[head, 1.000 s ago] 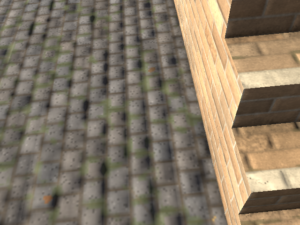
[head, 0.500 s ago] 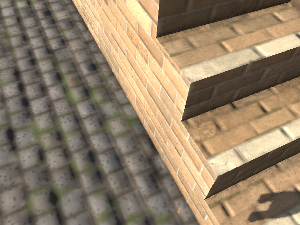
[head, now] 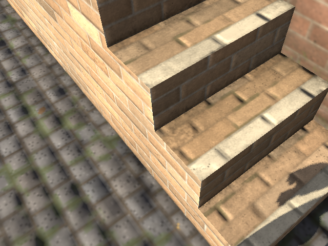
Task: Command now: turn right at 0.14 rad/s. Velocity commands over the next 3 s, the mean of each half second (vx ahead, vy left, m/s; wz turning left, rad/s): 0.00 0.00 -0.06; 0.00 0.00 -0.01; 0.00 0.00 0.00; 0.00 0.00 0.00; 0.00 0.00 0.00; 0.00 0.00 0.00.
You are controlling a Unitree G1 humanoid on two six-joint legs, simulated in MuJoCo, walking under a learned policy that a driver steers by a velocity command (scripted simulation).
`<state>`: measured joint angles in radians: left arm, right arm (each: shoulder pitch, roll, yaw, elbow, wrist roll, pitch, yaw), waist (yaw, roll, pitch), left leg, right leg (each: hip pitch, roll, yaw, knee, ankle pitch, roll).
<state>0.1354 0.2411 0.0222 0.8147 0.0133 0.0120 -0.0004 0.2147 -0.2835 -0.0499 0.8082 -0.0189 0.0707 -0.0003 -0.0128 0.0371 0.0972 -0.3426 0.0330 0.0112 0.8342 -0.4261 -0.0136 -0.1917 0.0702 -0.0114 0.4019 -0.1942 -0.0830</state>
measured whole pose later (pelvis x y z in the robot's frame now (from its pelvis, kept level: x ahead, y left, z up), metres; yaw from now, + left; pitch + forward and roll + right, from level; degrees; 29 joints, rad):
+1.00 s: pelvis +0.00 +0.02 +0.00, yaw -1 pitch -1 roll +0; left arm 0.23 0.18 0.00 1.17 0.00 -0.02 0.04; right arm 0.25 -0.19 0.02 1.12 -0.01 -0.01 -0.03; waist -0.01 0.01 0.03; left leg -0.11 -0.01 0.01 0.38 -0.25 0.02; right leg -0.16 0.06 0.01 0.36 -0.17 -0.05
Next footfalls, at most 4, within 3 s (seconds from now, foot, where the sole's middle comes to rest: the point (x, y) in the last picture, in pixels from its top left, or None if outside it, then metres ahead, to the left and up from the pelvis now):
0.14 left None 0.01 0.13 -0.78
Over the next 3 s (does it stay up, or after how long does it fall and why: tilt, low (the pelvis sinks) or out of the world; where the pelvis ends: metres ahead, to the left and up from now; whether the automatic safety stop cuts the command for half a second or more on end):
stays up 0.01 0.03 0.00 its command is cut before an obstacle from the start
